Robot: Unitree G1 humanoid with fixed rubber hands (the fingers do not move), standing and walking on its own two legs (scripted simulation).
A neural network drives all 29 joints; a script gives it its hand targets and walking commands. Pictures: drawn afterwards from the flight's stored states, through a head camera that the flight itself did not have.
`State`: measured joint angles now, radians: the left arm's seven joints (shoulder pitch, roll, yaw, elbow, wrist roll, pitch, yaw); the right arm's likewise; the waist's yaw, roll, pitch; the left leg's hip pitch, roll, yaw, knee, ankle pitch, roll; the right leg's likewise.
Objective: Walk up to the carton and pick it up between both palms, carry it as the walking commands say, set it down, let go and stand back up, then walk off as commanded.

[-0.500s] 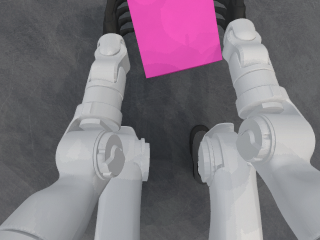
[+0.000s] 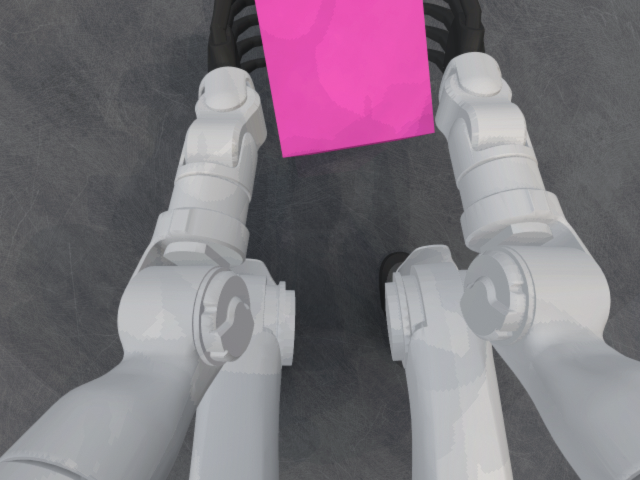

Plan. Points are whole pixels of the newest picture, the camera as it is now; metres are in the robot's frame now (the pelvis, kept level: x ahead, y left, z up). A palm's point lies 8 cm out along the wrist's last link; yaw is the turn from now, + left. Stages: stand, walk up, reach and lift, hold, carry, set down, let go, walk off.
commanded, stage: reach and lift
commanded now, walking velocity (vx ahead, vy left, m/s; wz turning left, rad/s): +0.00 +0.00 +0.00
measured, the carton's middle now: (342, 45) +0.56 -0.04 -0.21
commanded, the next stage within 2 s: none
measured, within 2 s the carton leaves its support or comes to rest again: neither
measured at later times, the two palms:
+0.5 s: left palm (215, 63) +0.51 +0.08 -0.09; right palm (475, 56) +0.50 -0.15 -0.09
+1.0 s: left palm (151, 49) +0.49 +0.11 +0.01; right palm (506, 23) +0.49 -0.13 +0.01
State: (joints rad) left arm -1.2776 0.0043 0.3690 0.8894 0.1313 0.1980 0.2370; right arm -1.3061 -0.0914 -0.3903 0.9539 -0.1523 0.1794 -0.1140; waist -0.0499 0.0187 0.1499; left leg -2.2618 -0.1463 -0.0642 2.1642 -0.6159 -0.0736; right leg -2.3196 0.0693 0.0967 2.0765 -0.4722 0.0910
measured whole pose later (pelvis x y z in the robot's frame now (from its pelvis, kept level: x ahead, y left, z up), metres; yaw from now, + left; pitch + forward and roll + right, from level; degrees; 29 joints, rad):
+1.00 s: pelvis +0.01 +0.00 +0.09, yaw -1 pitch +40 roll +1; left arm -1.06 -0.11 0.49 0.76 0.27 0.29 0.17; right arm -1.10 0.06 -0.49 0.80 -0.28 0.30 -0.10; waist 0.00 -0.01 -0.05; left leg -1.95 -0.15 -0.08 1.87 -0.61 -0.07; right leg -2.03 0.08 0.12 1.81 -0.47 0.09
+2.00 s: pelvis +0.03 +0.00 +0.20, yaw -1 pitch +31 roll +1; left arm -0.82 -0.17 0.48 0.69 0.24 0.26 0.13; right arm -0.86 0.15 -0.45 0.72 -0.29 0.29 -0.13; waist 0.01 0.02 -0.12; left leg -1.51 -0.12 -0.09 1.53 -0.56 -0.05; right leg -1.58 0.07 0.13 1.48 -0.44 0.07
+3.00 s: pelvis +0.07 -0.01 +0.32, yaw -3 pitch +18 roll +0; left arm -0.50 -0.24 0.40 0.61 0.27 0.23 0.11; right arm -0.54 0.24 -0.38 0.62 -0.31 0.24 -0.12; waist 0.03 0.01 -0.07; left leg -0.87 -0.07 -0.11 1.00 -0.44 -0.03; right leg -0.94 0.06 0.13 0.96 -0.33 0.04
